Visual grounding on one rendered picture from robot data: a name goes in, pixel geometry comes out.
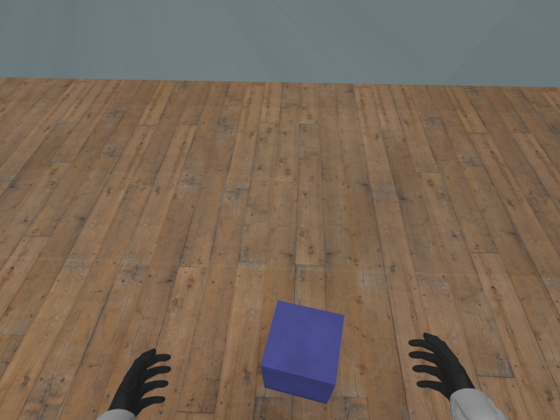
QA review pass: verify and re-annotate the robot left hand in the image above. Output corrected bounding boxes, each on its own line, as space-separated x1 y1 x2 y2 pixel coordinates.
108 348 171 417

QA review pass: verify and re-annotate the carton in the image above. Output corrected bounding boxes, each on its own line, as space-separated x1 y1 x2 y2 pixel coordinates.
261 300 345 404

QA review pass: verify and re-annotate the robot right hand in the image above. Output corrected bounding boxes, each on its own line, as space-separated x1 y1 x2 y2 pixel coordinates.
409 332 476 401

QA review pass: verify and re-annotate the robot right forearm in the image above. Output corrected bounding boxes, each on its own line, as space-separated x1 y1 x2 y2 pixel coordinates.
450 388 508 420

